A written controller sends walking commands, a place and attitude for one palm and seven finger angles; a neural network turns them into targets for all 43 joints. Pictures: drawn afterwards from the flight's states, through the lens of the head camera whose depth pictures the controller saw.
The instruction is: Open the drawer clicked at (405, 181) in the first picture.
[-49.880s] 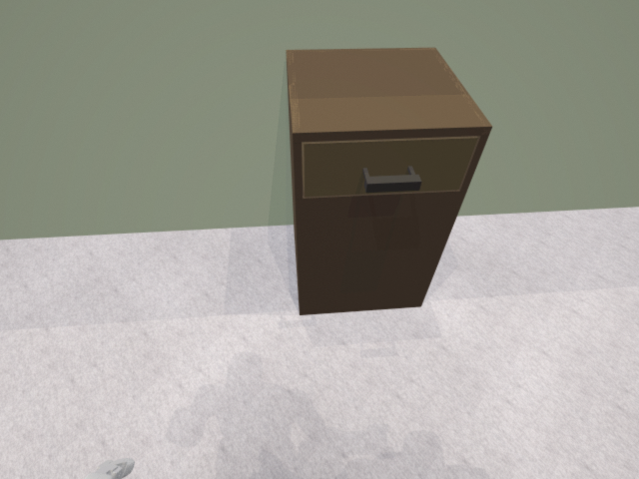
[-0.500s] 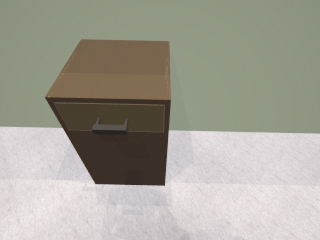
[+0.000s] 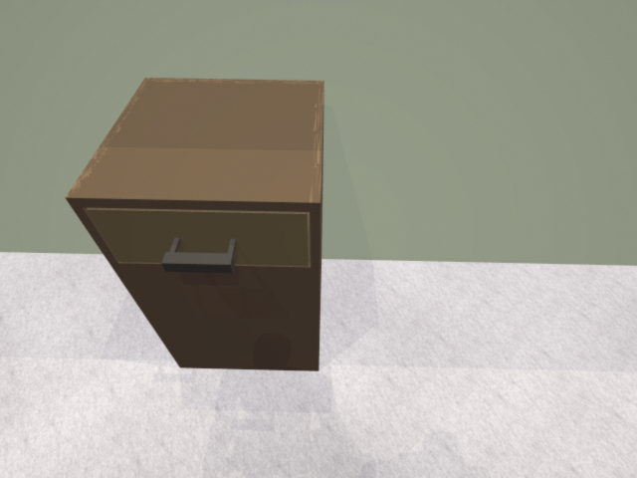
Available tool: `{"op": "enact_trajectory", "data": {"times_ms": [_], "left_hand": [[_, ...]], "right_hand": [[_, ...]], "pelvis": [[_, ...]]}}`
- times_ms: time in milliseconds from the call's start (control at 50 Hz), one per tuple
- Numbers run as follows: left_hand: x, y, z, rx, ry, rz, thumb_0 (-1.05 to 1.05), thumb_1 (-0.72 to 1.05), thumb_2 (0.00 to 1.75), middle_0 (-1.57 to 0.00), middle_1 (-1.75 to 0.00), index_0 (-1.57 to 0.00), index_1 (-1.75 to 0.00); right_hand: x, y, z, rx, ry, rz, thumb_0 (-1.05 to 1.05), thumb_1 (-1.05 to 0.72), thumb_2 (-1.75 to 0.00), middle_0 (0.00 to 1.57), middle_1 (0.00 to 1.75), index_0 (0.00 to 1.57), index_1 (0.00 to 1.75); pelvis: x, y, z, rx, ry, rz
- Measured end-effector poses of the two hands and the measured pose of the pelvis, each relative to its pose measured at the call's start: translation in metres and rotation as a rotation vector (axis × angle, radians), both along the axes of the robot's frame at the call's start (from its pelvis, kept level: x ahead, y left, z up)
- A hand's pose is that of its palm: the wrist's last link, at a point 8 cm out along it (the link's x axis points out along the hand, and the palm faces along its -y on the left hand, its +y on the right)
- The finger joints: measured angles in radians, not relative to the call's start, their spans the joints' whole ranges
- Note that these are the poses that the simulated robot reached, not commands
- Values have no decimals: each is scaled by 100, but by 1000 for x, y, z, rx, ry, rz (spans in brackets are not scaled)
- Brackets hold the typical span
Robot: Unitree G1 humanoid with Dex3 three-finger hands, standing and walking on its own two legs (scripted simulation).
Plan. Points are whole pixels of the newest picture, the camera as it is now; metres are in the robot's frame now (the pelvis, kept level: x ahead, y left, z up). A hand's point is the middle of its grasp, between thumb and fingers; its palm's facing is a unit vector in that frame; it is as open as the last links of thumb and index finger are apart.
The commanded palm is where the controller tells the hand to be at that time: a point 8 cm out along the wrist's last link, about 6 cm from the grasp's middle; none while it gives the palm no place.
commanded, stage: raise the hand with hooked fingers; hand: left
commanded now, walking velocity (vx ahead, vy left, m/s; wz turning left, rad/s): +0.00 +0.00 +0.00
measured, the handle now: (201, 252) +0.52 +0.26 -0.11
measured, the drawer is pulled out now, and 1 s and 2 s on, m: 0.00 0.00 0.00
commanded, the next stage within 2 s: move the hooked fingers above the handle in 1.96 s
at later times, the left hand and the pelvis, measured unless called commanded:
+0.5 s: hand out of the picture +0.13 +0.17 -0.08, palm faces -0.15 -0.27 -0.95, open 8.6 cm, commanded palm +0.14 +0.21 -0.01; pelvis -0.04 -0.03 -0.03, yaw +0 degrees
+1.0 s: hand (146, 411) +0.20 +0.22 -0.01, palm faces -0.04 -0.12 -0.99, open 11.6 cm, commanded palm +0.18 +0.23 +0.05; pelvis -0.04 -0.01 -0.02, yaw +1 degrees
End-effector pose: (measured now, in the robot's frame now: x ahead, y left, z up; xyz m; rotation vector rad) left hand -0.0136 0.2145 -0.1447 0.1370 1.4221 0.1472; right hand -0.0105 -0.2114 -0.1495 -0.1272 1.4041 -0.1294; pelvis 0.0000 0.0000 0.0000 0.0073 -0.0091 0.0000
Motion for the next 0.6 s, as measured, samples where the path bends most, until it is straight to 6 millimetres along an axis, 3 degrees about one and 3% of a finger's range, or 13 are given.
{"op": "enact_trajectory", "data": {"times_ms": [80, 100, 140, 200, 260, 320, 380, 460, 540, 600], "left_hand": [[0, -4, 0, 6, -5, 1, 1, 92, 90, -19, -30, -20, -30], [8, -2, 4, 30, -28, -54, 2, 93, 90, -20, -30, -20, -30], [42, 12, 30, 136, -229, -127, 4, 94, 90, -20, -30, -21, -31], [102, 24, 84, 326, -532, -222, 5, 92, 89, -20, -32, -21, -32], [159, 17, 138, 544, -787, -447, 4, 87, 87, -20, -34, -21, -35], [191, -3, 168, 748, -945, -658, 2, 81, 85, -20, -38, -21, -38], [187, -24, 164, 838, -979, -816, 1, 74, 82, -20, -41, -21, -42], [150, -39, 132, 853, -905, -945, 0, 64, 79, -21, -47, -22, -48], [114, -26, 114, 938, -816, -1003, 0, 53, 74, -23, -53, -24, -54], [113, -8, 125, 1060, -848, -1005, 0, 45, 71, -25, -58, -26, -58]], "right_hand": [[-1, -4, 0, 4, 7, -2, 1, -91, -90, 20, 30, 19, 30], [2, -7, 1, -5, -19, -2, 1, -91, -89, 20, 30, 19, 30], [15, -17, 6, -52, -142, -4, 2, -92, -89, 21, 30, 20, 30], [49, -33, 11, -88, -340, -5, 2, -92, -89, 21, 30, 20, 30], [95, -46, 20, -101, -534, 50, 2, -92, -89, 20, 30, 20, 30], [138, -55, 39, -106, -691, 95, 2, -91, -89, 20, 30, 19, 30], [171, -59, 59, -94, -763, 128, 2, -91, -90, 20, 30, 19, 30], [203, -55, 74, -89, -770, 220, 1, -91, -90, 20, 30, 19, 30], [224, -42, 70, -86, -745, 313, 1, -90, -90, 20, 30, 19, 30], [231, -27, 57, -59, -738, 347, 1, -90, -90, 20, 30, 19, 30]], "pelvis": [[0, -4, 0, -6, 2, 5], [-1, -5, -1, -6, 2, -2], [-3, -7, -3, 5, 2, -5], [-8, -7, -6, 12, 16, 18], [-17, -8, -11, 18, 51, 28], [-25, -11, -18, 27, 87, 11], [-29, -16, -22, 39, 117, -17], [-33, -24, -28, 48, 138, -16], [-37, -30, -36, 39, 156, 9], [-40, -32, -44, 28, 164, 34]]}}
